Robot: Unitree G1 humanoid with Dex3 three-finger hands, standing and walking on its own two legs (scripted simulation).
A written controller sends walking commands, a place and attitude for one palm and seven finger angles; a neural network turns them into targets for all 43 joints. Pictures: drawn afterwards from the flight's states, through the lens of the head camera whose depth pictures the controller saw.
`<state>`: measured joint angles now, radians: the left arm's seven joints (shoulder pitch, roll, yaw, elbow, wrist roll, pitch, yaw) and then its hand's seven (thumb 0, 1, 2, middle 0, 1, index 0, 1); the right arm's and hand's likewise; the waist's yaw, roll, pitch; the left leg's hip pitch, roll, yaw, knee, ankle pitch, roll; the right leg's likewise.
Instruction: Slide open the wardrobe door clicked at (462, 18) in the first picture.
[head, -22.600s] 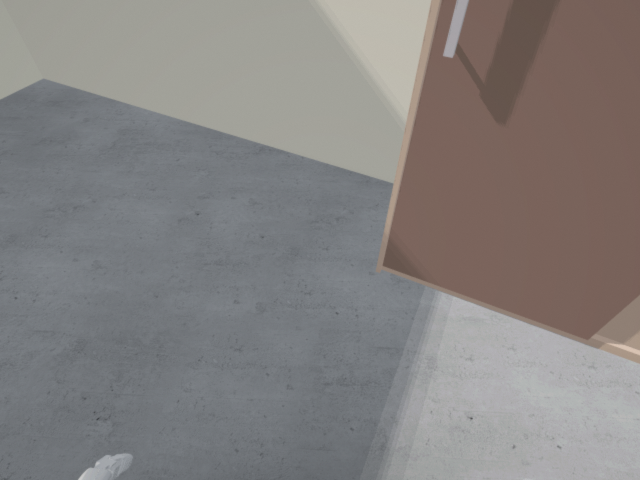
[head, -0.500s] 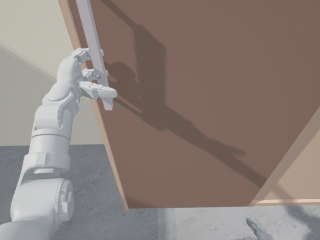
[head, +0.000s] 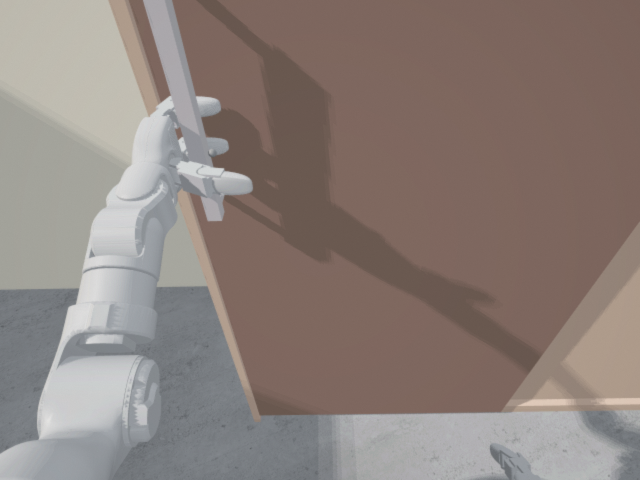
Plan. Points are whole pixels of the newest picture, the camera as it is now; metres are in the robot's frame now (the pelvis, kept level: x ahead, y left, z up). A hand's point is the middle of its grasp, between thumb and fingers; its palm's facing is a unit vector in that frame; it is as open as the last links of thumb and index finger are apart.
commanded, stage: slide the fingers in behind the handle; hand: left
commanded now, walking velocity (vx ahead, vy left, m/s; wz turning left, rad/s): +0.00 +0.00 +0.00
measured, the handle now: (192, 110) +0.47 +0.19 +0.27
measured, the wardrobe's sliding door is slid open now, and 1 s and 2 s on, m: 0.00 0.00 0.00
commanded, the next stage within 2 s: grip the handle and tug to test in 0.56 s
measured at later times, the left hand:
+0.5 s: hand (210, 156) +0.41 +0.16 +0.24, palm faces +0.11 -0.99 -0.01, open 14.2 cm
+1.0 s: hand (209, 154) +0.41 +0.16 +0.24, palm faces +0.11 -0.99 -0.01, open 11.4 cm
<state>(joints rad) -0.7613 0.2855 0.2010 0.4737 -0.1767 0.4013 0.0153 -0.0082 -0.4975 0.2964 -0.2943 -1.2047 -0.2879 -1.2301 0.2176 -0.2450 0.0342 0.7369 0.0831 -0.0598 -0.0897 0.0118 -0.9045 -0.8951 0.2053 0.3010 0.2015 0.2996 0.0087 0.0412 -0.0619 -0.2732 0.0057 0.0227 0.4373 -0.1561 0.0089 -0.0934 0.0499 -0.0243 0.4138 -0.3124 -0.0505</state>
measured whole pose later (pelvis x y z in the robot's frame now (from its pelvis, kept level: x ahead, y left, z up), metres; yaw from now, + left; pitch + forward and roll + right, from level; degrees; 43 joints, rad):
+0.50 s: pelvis +0.01 +0.00 +0.00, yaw +0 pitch -1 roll +0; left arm -0.67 0.26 0.19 0.33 -0.18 0.44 0.02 -0.01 -0.50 0.30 -0.25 -1.20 -0.23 -1.22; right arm 0.17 -0.24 0.03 0.72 0.08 -0.06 -0.08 0.01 -0.90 -0.90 0.20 0.30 0.20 0.30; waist 0.03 0.04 -0.07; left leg -0.25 0.00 0.03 0.44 -0.17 0.01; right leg -0.07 0.04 -0.01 0.41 -0.32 -0.05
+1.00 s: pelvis +0.00 +0.00 +0.00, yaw +1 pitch -1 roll +0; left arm -0.75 0.26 0.18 0.41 -0.18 0.46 0.03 0.00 -0.09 0.47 -0.30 -1.24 -0.30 -1.26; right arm 0.17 -0.24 0.04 0.74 0.08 -0.04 -0.09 0.01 -0.90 -0.90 0.21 0.30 0.20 0.30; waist 0.03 0.03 -0.06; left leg -0.26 0.00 0.02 0.43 -0.16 0.01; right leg -0.07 0.04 -0.03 0.40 -0.31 -0.04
